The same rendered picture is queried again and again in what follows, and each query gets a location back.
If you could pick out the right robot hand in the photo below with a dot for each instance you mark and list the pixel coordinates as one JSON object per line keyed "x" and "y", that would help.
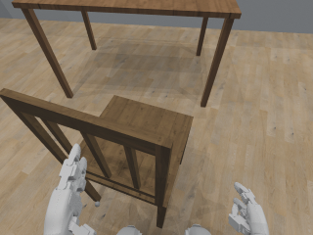
{"x": 251, "y": 219}

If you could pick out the chair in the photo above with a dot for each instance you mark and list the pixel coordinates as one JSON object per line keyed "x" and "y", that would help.
{"x": 132, "y": 147}

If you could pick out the left robot hand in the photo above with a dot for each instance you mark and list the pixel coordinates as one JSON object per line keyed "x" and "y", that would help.
{"x": 65, "y": 199}

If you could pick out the table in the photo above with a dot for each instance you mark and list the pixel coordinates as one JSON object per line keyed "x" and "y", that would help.
{"x": 220, "y": 9}

